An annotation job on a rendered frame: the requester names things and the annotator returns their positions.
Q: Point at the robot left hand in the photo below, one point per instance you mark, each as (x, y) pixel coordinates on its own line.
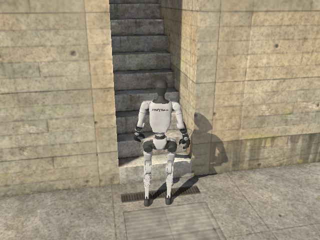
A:
(140, 135)

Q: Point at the left robot upper arm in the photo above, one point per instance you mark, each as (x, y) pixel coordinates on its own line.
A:
(142, 113)

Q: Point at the right robot foot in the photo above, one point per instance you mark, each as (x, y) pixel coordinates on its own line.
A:
(168, 200)

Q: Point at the left robot forearm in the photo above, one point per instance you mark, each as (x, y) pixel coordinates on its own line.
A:
(137, 129)

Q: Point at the right robot upper arm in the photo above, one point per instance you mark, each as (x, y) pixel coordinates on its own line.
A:
(179, 115)

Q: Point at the robot right hand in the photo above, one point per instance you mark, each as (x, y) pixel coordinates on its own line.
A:
(185, 141)

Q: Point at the robot torso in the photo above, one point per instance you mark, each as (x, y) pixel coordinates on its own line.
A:
(160, 120)

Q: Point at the right robot forearm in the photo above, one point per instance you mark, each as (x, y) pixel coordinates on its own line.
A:
(184, 132)

